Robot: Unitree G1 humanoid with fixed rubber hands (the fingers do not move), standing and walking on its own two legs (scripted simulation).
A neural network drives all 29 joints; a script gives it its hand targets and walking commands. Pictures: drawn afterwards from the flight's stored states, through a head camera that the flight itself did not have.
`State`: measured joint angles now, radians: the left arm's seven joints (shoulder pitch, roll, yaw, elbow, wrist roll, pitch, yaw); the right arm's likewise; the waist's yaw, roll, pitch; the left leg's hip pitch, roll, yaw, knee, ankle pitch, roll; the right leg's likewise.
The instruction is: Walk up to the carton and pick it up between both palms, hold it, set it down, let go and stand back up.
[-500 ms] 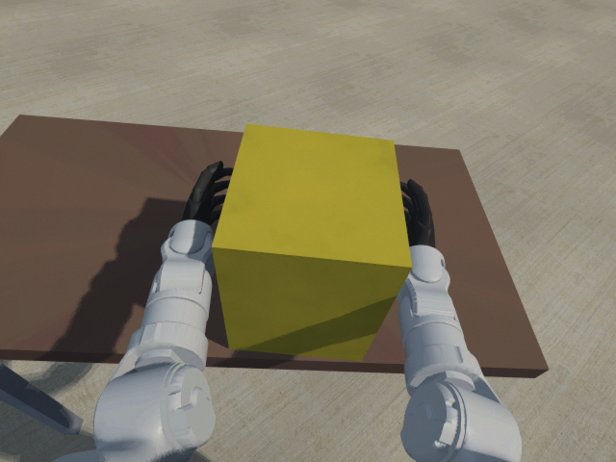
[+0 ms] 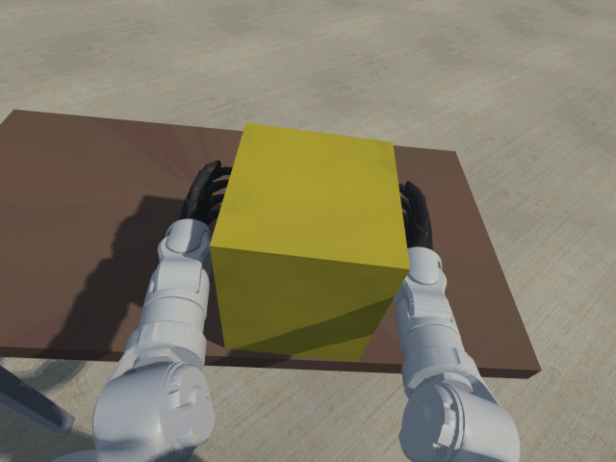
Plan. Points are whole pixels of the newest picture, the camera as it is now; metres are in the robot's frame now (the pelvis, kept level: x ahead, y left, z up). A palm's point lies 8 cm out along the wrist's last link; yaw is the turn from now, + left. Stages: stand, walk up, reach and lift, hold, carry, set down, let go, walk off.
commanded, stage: reach and lift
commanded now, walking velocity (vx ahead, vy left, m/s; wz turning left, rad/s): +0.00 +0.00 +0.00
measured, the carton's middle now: (305, 249) +0.40 +0.01 +0.05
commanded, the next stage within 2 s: none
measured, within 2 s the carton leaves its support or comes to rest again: leaves its support in 0.42 s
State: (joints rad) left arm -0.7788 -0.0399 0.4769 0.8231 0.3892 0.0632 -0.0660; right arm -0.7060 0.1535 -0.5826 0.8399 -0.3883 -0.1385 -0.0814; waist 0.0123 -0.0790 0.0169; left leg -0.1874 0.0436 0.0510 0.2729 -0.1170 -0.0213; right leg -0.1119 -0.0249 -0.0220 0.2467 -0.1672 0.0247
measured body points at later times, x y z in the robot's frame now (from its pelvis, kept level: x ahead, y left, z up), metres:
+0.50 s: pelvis -0.01 +0.00 +0.00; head +0.01 +0.04 +0.45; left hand +0.42 +0.16 +0.10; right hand +0.40 -0.14 +0.10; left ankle +0.01 +0.13 -0.75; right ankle -0.03 -0.13 -0.75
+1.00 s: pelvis -0.01 +0.01 +0.00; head -0.02 +0.05 +0.45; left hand +0.41 +0.16 +0.14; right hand +0.39 -0.13 +0.14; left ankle +0.01 +0.13 -0.75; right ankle -0.03 -0.13 -0.75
